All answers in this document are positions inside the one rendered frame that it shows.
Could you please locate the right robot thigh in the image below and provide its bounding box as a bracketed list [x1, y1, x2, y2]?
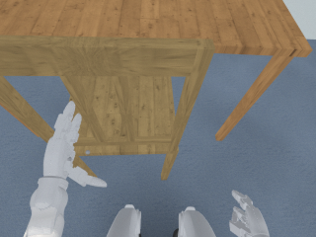
[179, 209, 216, 237]

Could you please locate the robot thigh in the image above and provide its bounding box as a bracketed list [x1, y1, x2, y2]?
[179, 209, 216, 237]
[107, 207, 141, 237]

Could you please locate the robot left hand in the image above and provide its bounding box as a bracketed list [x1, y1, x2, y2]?
[43, 101, 107, 188]

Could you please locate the robot right hand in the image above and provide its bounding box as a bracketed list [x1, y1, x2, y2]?
[229, 190, 270, 237]

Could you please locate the table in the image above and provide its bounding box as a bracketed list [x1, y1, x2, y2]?
[0, 0, 313, 141]

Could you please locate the left robot thigh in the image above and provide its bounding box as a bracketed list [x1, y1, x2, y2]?
[107, 207, 141, 237]

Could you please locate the chair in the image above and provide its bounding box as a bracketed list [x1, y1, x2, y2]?
[0, 35, 215, 181]

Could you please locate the robot left forearm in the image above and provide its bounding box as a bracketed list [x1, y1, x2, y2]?
[24, 176, 69, 237]

